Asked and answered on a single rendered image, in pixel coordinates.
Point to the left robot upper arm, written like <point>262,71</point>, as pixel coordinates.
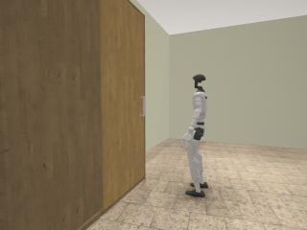
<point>197,97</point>

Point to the wardrobe door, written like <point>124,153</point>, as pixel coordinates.
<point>53,48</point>
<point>122,85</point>

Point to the left robot forearm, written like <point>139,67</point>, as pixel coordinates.
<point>194,121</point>

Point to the robot left thigh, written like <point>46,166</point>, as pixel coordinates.
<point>193,145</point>

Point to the left robot hand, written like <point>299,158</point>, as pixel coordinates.
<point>188,138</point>

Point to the robot left shin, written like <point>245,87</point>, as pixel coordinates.
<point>195,174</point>

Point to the handle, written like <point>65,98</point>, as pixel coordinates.
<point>144,106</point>
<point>27,111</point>

